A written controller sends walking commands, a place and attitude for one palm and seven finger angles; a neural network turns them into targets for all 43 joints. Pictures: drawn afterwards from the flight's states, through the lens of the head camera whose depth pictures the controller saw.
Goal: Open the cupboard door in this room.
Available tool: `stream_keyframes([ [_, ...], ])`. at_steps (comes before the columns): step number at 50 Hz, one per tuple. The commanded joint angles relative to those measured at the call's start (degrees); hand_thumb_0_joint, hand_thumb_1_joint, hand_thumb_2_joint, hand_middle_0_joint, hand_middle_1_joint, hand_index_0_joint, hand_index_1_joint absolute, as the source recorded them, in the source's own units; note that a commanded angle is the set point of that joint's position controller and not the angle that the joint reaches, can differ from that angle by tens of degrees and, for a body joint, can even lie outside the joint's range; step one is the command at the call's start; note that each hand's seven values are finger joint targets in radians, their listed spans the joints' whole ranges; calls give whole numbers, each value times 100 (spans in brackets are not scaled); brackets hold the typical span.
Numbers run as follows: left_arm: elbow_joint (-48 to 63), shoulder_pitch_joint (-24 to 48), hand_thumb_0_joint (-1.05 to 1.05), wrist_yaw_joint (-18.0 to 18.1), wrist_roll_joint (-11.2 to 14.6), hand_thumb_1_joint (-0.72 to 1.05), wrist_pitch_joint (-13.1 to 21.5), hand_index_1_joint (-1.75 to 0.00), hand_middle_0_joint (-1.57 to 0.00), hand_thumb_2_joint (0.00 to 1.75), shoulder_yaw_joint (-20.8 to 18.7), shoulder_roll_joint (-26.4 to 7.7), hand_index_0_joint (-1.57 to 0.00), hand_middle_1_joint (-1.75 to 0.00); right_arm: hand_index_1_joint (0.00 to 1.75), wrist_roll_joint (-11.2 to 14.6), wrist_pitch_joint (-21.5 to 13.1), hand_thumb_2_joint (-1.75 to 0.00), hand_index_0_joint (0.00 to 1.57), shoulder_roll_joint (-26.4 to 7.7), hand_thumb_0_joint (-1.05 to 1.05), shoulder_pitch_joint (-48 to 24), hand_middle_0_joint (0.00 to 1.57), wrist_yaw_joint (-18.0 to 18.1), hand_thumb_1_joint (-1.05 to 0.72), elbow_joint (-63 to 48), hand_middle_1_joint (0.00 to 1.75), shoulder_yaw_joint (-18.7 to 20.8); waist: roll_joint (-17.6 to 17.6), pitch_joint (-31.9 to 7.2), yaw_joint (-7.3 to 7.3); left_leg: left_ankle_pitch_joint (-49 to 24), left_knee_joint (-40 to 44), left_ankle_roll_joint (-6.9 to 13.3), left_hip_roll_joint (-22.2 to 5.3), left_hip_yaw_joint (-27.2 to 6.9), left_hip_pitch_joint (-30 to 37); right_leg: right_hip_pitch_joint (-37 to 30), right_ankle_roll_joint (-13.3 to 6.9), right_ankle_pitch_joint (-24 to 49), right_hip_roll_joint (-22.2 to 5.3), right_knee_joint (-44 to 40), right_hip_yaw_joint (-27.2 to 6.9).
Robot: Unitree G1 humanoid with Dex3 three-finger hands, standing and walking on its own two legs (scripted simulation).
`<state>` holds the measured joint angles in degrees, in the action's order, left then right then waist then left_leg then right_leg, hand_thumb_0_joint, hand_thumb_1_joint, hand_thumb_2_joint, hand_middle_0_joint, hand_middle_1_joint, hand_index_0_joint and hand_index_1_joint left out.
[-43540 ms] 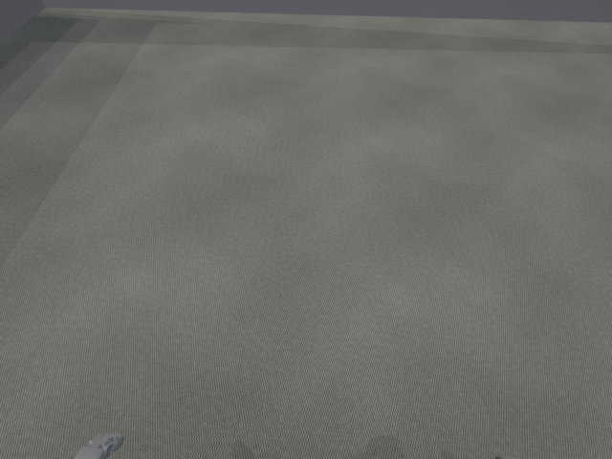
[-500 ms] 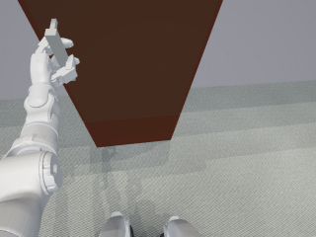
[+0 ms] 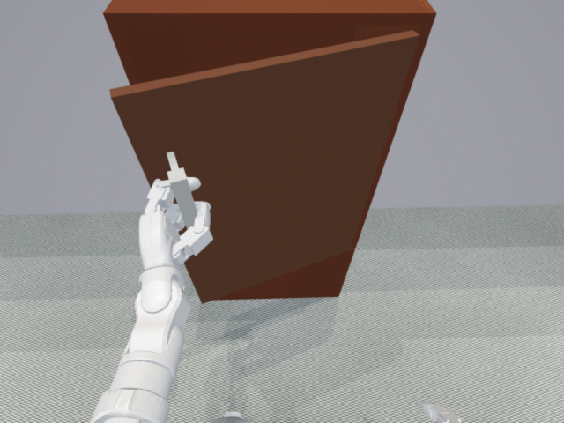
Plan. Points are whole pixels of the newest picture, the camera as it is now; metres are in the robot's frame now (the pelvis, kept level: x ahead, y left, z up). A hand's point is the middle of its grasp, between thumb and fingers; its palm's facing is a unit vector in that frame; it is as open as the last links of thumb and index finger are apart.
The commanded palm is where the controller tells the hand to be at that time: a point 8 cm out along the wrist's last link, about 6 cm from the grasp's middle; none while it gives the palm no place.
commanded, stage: pull the door open along its arc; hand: left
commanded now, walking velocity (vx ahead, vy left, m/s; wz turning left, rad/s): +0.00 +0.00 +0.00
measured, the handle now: (185, 199) +0.42 +0.16 +0.07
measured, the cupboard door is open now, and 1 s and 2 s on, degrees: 20 41 45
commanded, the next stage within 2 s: open thumb and fingers to let go in 0.38 s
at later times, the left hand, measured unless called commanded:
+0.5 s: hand (274, 299) +0.26 +0.02 +0.07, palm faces +0.33 -0.94 -0.02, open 6.2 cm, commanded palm +0.23 +0.07 +0.07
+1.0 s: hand (267, 286) +0.28 +0.03 +0.07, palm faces +0.38 -0.92 -0.02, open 12.4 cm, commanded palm +0.23 +0.07 +0.07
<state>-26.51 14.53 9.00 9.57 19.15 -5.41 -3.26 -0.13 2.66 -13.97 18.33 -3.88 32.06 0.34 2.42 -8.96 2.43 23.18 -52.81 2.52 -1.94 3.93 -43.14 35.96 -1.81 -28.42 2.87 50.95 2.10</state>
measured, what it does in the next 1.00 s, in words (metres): shifts its weight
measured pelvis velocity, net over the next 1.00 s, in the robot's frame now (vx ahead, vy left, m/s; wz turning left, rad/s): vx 0.01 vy -0.06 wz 0.08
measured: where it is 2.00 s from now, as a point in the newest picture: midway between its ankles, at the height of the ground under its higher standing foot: outside the picture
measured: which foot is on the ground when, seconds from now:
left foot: down 0.00-1.00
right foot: down 0.00-1.00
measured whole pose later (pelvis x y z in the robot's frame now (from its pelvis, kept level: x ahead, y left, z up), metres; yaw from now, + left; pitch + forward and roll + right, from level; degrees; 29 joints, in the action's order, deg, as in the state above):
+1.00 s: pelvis +0.01 -0.06 +0.00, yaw +5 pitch +9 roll +2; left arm -4.2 -8.8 29.7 -2.8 9.9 13.4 5.1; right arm -3.1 1.8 -11.5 12.8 -1.2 31.5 -0.7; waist 1.9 -8.1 0.8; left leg 21.2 -48.6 -1.9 -0.3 -0.3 -36.1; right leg 29.3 -5.9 -30.5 2.1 50.7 6.2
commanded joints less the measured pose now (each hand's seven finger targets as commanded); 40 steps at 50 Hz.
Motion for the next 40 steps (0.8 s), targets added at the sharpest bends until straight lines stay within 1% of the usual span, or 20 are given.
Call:
stream_keyframes([
  [1, 1977, 553, 0, 1356, -448, 90, 206, -135, -40, 90, 249, 152, -40, -135, 30, -137, -293, -90, 20, -571, 0, -224, 20, -76, -90, -747, 30, 268, -317, -1549, -223, -2405, 414, -147, 64, -508, 1917, -150, 90, 2563, 35, -377, 164],
  [4, 2391, 227, 0, 2070, -957, 90, -2, -135, -40, 90, 854, 719, -40, -135, 30, -233, -272, -90, 20, -485, 0, -498, 20, -98, -90, -836, 30, 250, -342, -1494, -206, -2077, 447, -139, 78, -537, 1873, -176, 64, 2283, -24, -406, 167],
  [6, 2522, 107, 0, 2414, -1307, 90, -231, -135, -40, 90, 1136, 965, -40, -135, 30, -279, -236, -90, 20, -424, 0, -677, 20, -86, -90, -870, 30, 209, -353, -1421, -196, -1815, 478, -148, 95, -541, 1799, -193, 29, 2069, -48, -453, 168],
  [7, 2596, 26, 0, 2521, -1467, 90, -347, -135, -40, 90, 1198, 985, -40, -135, 30, -298, -213, -90, 20, -397, 0, -759, 20, -58, -90, -891, 30, 190, -333, -1388, -194, -1680, 488, -150, 106, -541, 1754, -202, 9, 1936, -67, -496, 155],
  [8, 2538, -89, 0, 2540, -1597, 90, -467, -135, -40, 90, 1355, 1070, -40, -135, 30, -325, -185, -90, 20, -384, 0, -756, 20, -11, -90, -900, 30, 170, -490, -1232, -137, -1578, 514, -137, 104, -558, 1690, -212, 1, 1877, -66, -570, 139],
  [10, 2691, -48, 0, 2572, -1717, 90, -604, -135, -40, 90, 1634, 1259, -40, -135, 30, -315, -153, -90, 20, -310, 0, -936, 20, 67, -90, -965, 30, 147, -490, -1129, -80, -1366, 536, -118, 138, -520, 1716, -257, 2, 1739, -131, -751, 63],
  [12, 2911, -360, 0, 2541, -1662, 90, -676, -135, -40, 90, 1902, 1495, -40, -135, 30, -282, -169, -90, 20, -241, 0, -1078, 20, 117, -90, -1031, 30, 121, -475, -1104, -101, -1305, 574, -125, 150, -518, 1808, -406, -5, 1728, -158, -883, 22],
  [14, 3025, -969, 0, 2436, -1459, 90, -775, -135, -40, 90, 2101, 1718, -40, -135, 30, -237, -195, -90, 20, -180, 0, -1199, 20, 129, -90, -1081, 30, 78, -645, -978, -155, -1229, 634, -136, 168, -525, 1838, -606, 22, 1828, -195, -1040, -6],
  [16, 3245, -1253, 0, 2365, -1317, 90, -847, -135, -40, 90, 2324, 1916, -40, -135, 30, -212, -238, -90, 20, -130, 0, -1340, 20, 127, -90, -1113, 30, 27, -642, -860, -151, -1120, 631, -142, 194, -523, 1850, -697, 81, 1915, -271, -1178, -81],
  [18, 3452, -1802, 0, 2299, -1297, 90, -898, -135, -40, 90, 2323, 1831, -40, -135, 30, -199, -290, -90, 20, -111, 0, -1394, 20, 117, -90, -1133, 30, 5, -650, -715, -214, -1111, 622, -149, 196, -530, 1873, -776, 90, 1914, -312, -1326, -151],
  [20, 3388, -1415, 0, 2369, -1303, 90, -920, -135, -40, 90, 2183, 1694, -40, -135, 30, -222, -302, -90, 20, -103, 0, -1469, 20, 161, -90, -1061, 30, -46, -615, -473, -144, -936, 582, -150, 242, -535, 1765, -623, 135, 1795, -392, -1431, -274],
  [23, 3185, -833, 0, 2499, -1332, 90, -892, -135, -40, 90, 1916, 1441, -40, -135, 30, -274, -369, -90, 20, -88, 0, -1567, 20, 237, -90, -940, 30, -78, -764, -68, -100, -583, 445, -168, 294, -603, 1493, -382, 186, 1023, -542, -1764, -635],
  [24, 3056, -281, 0, 2561, -1312, 90, -849, -135, -40, 90, 1743, 1281, -40, -135, 30, -291, -363, -90, 20, -101, 0, -1636, 20, 277, -90, -833, 30, -91, -775, -22, -43, -455, 387, -166, 314, -621, 1375, -277, 210, 769, -617, -1839, -777],
  [26, 2813, -189, 0, 2583, -1320, 76, -776, -134, -39, 84, 1624, 1244, -39, -134, 30, -331, -391, -90, 20, -69, 0, -1686, 20, 330, -90, -765, 30, -79, -804, -99, -87, -391, 317, -181, 339, -665, 1242, -318, 236, 577, -726, -1948, -1032],
  [29, 2736, -420, 0, 2526, -1353, 55, -705, -131, -38, 75, 1603, 1242, -38, -131, 30, -336, -424, -90, 20, -70, 0, -1561, 20, 327, -90, -758, 30, -21, -834, -604, -191, -652, 381, -185, 344, -669, 1249, -668, 256, 1331, -742, -1704, -998],
  [32, 2787, -449, 0, 2426, -1357, 34, -627, -129, -36, 66, 1714, 1319, -36, -129, 30, -336, -421, -90, 20, -108, 0, -1369, 20, 316, -90, -748, 30, 21, -898, -865, -131, -920, 393, -171, 339, -641, 1260, -888, 331, 2342, -748, -1453, -900],
  [33, 2743, -539, 0, 2376, -1359, 27, -624, -128, -35, 63, 1679, 1263, -35, -128, 30, -330, -413, -90, 20, -126, 0, -1305, 20, 318, -90, -747, 30, 50, -1010, -959, -145, -986, 400, -174, 335, -650, 1203, -1014, 362, 2637, -763, -1391, -909],
  [34, 2901, -668, 0, 2329, -1349, 20, -591, -127, -35, 60, 1701, 1271, -35, -127, 30, -319, -400, -90, 20, -138, 0, -1290, 20, 316, -90, -774, 30, 68, -941, -1065, -171, -1091, 407, -169, 330, -625, 1246, -1107, 366, 2945, -762, -1322, -896],
  [37, 3105, -1052, 0, 2215, -1381, -1, -574, -125, -33, 51, 1930, 1447, -33, -125, 30, -294, -390, -90, 20, -163, 0, -1122, 20, 289, -90, -848, 30, 106, -945, -1203, -145, -1366, 419, -160, 325, -589, 1363, -1264, 393, 3843, -728, -1094, -727],
  [40, 3229, -1311, 0, 2147, -1358, -22, -593, -123, -32, 42, 2015, 1481, -32, -123, 30, -276, -379, -90, 20, -183, 0, -1073, 20, 281, -90, -919, 30, 97, -981, -1081, -122, -1418, 429, -148, 323, -569, 1401, -1235, 406, 4067, -701, -1048, -617],
])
